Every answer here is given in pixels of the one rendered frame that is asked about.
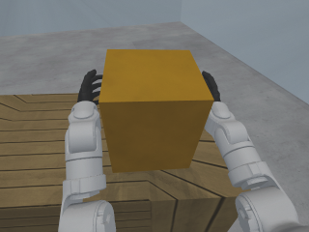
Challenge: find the right robot hand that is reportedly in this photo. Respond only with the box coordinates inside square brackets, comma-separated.
[202, 71, 221, 102]

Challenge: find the robot left upper arm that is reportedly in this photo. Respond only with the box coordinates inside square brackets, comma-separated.
[59, 199, 117, 232]

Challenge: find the right robot forearm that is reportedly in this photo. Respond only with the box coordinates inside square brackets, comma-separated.
[204, 101, 299, 221]

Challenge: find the carton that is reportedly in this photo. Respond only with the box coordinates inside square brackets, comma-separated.
[98, 49, 214, 173]

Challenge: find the pedestal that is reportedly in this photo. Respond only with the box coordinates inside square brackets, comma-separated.
[0, 93, 251, 232]

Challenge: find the left robot hand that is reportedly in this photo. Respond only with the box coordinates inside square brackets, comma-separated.
[77, 70, 103, 105]

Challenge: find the robot right upper arm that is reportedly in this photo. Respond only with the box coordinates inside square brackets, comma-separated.
[235, 186, 309, 232]

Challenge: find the left robot forearm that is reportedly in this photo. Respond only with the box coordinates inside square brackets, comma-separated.
[58, 101, 106, 232]

